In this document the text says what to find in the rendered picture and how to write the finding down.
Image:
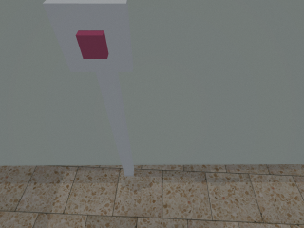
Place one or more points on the button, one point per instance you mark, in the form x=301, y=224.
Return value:
x=92, y=44

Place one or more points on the panel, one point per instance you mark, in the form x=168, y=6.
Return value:
x=112, y=17

